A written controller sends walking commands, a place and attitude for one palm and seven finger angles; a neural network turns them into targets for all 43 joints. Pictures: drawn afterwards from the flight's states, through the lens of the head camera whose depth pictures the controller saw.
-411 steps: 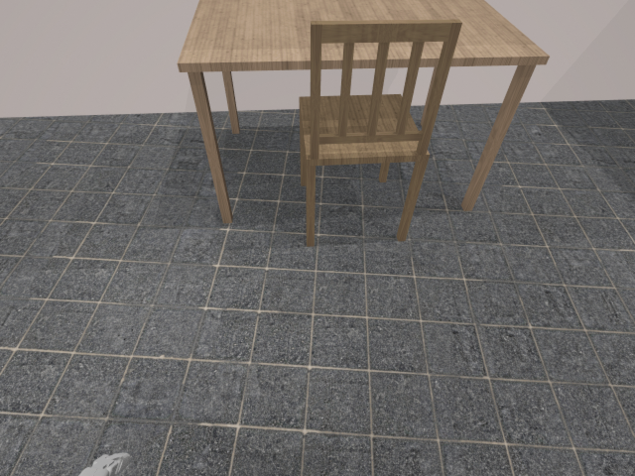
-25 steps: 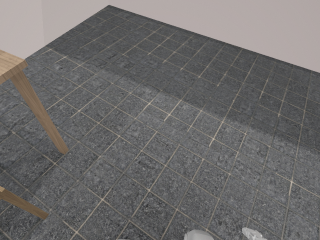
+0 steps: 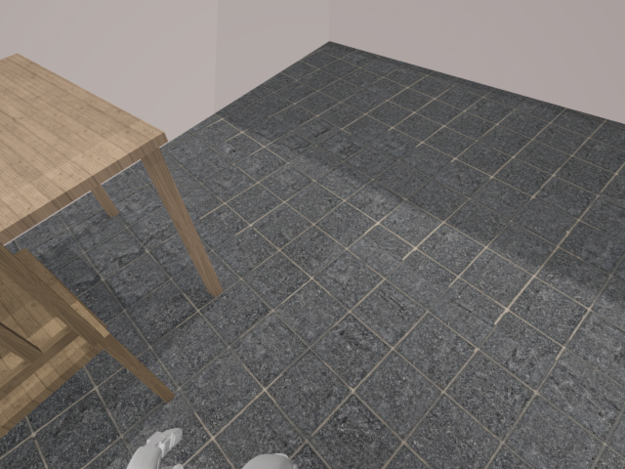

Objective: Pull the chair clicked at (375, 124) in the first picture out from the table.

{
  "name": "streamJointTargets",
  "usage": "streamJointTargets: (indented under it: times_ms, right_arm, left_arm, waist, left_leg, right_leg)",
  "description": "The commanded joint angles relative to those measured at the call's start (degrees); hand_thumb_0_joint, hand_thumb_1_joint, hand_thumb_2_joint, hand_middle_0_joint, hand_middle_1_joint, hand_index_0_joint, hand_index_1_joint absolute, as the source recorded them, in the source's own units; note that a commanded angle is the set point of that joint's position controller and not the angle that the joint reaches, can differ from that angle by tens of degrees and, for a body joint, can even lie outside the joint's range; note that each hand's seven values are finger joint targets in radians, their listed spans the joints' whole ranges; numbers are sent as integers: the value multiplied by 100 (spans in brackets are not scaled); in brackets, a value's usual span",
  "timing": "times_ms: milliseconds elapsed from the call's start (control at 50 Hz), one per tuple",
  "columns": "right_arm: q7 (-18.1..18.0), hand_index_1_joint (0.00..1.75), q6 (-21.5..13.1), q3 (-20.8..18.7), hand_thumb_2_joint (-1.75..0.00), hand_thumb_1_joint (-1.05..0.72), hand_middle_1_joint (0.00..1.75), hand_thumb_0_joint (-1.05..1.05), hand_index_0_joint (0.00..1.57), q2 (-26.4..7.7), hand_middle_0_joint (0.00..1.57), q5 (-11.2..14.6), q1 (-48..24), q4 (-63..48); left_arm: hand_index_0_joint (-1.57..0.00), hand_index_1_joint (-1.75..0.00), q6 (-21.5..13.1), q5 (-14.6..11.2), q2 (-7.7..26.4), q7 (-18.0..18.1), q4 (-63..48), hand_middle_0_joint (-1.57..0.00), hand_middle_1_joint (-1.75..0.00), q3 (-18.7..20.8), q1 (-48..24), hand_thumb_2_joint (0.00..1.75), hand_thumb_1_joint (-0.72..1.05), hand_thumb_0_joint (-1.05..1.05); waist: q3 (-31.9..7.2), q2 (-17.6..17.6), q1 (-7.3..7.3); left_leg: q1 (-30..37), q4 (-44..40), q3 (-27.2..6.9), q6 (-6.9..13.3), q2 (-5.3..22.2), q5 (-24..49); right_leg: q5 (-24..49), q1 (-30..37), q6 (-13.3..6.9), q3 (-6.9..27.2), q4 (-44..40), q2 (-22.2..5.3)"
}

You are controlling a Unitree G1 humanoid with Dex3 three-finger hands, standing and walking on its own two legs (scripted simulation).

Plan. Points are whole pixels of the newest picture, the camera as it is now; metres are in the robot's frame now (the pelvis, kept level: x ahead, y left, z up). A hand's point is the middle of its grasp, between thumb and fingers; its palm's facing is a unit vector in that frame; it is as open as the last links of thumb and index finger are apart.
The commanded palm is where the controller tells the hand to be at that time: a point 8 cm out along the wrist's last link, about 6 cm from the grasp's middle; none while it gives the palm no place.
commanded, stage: turn to face it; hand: left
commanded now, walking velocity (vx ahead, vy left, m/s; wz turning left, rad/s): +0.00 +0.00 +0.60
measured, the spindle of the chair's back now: out of the picture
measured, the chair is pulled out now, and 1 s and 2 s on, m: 0.00 0.00 0.00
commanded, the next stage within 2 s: take the last steps up to it in 1.28 s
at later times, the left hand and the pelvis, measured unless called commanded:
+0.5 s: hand out of the picture -0.04 +0.30 -0.18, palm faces +0.34 -0.91 -0.25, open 7.4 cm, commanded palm none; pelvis -0.01 +0.08 +0.00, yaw +18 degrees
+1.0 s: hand out of the picture +0.04 +0.30 -0.13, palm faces +0.53 -0.81 -0.26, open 7.4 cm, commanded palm none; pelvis +0.00 +0.05 +0.00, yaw +34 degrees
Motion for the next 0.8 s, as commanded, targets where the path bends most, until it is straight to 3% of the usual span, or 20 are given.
streamJointTargets:
  times_ms: [0,80,200,240,280,300,320,340,360,380,420,440,480,560,660,780]
  right_arm:
    - [77,30,-98,-132,-90,-90,30,0,20,-435,20,-9,-44,-402]
    - [91,30,-67,-84,-90,-90,30,0,20,-404,20,6,-487,-505]
    - [104,30,-163,43,-90,-90,30,0,20,-284,20,60,-1005,-675]
    - [88,30,-220,63,-90,-90,30,0,20,-282,20,74,-883,-686]
    - [72,30,-276,31,-90,-90,30,0,20,-434,20,58,-489,-625]
    - [72,30,-338,-49,-90,-90,30,0,20,-765,20,42,-104,-534]
    - [23,30,-403,-244,-90,-90,30,0,20,-1514,20,12,319,-523]
    - [-37,30,-365,-280,-90,-90,30,0,20,-1746,20,70,706,-361]
    - [-68,30,-354,-229,-90,-90,30,0,20,-1631,20,63,657,-345]
    - [-137,30,-382,-190,-90,-90,30,0,20,-1407,20,34,382,-399]
    - [-186,30,-391,-44,-90,-90,30,0,20,-1047,20,19,-244,-548]
    - [-189,30,-413,-6,-90,-90,30,0,20,-956,20,28,-358,-595]
    - [-188,30,-436,5,-90,-90,30,0,20,-951,20,42,-348,-625]
    - [-185,30,-431,-11,-90,-90,30,0,20,-927,20,54,-103,-561]
    - [-182,30,-409,-40,-90,-90,30,0,20,-905,20,27,113,-487]
    - [-205,30,-375,-83,-90,-90,30,0,20,-877,20,-23,370,-403]
  left_arm:
    - [-20,-30,-156,19,1003,39,-441,-20,-30,266,-118,90,90,0]
    - [-20,-30,-136,71,1155,53,-262,-20,-30,329,347,90,90,0]
    - [-20,-30,-72,125,1451,13,-71,-20,-30,417,734,90,90,0]
    - [-20,-30,-50,128,1525,6,-49,-20,-30,457,709,90,90,0]
    - [-20,-30,-11,73,1515,-14,-17,-20,-30,470,641,90,90,0]
    - [-20,-30,18,21,1379,-30,-63,-20,-30,446,650,90,90,0]
    - [-20,-30,29,-26,962,-83,-308,-20,-30,365,529,90,90,0]
    - [-20,-30,76,22,899,-44,-453,-20,-30,285,133,90,90,0]
    - [-20,-30,125,41,958,-20,-439,-20,-30,280,42,90,90,0]
    - [-20,-30,124,43,894,-5,-340,-20,-30,311,-87,90,90,0]
    - [-20,-30,115,40,997,-59,-129,-20,-30,358,13,90,90,0]
    - [-20,-30,108,31,997,-76,-71,-20,-30,360,170,90,90,0]
    - [-20,-30,104,31,1004,-89,6,-20,-30,358,283,90,90,0]
    - [-20,-30,120,43,1043,-47,-25,-20,-30,362,135,90,90,0]
    - [-20,-30,107,27,1044,-13,-198,-20,-30,354,-280,90,90,0]
    - [-20,-30,72,-23,931,10,-432,-20,-30,302,-750,90,90,0]
  waist:
    - [35,-1354,124]
    - [84,-1418,354]
    - [-238,-1659,609]
    - [-431,-1748,559]
    - [-690,-1371,323]
    - [-997,-613,91]
    - [-1176,1374,-175]
    - [-1299,1262,-310]
    - [-1133,774,-234]
    - [-861,996,-191]
    - [-426,855,103]
    - [-453,723,208]
    - [-585,429,255]
    - [-567,219,199]
    - [-425,356,111]
    - [-481,302,-20]
  left_leg:
    - [-598,1216,259,-209,534,509]
    - [-540,581,475,-288,667,323]
    - [138,-1123,977,-203,596,-63]
    - [488,-1694,1094,-122,527,22]
    - [1342,-2882,1128,-47,481,944]
    - [2367,-3582,670,93,777,1880]
    - [3372,-3768,-1612,819,2454,4280]
    - [3283,-3648,-1915,1377,2927,5713]
    - [3032,-3641,-1552,1409,2852,5237]
    - [2768,-3666,-1474,1316,2476,5038]
    - [2290,-3755,-904,1037,1897,4745]
    - [2301,-3770,-788,986,1762,4742]
    - [2336,-3816,-703,974,1659,4619]
    - [2437,-3972,-1074,980,1605,4202]
    - [2404,-4047,-1651,1117,1587,3689]
    - [2429,-3873,-2314,1357,1585,3859]
  right_leg:
    - [1407,123,-447,605,-1326,-1446]
    - [1466,382,-560,427,-1270,-1658]
    - [2571,755,-629,25,-745,-1857]
    - [2832,824,-560,-89,-445,-1887]
    - [2509,569,-205,-458,273,-1785]
    - [1877,-105,90,-628,1244,-1597]
    - [-1432,-1943,619,-736,2666,-675]
    - [-2358,-2245,606,-8,3382,-498]
    - [-2076,-2239,542,227,3679,-630]
    - [-1719,-2372,555,333,3851,-609]
    - [-871,-2238,589,483,4045,-550]
    - [-671,-2165,613,444,4033,-492]
    - [-456,-2031,645,452,3916,-428]
    - [-225,-2080,716,564,3711,-353]
    - [-324,-2143,739,698,3287,-285]
    - [-761,-1909,643,786,2465,-58]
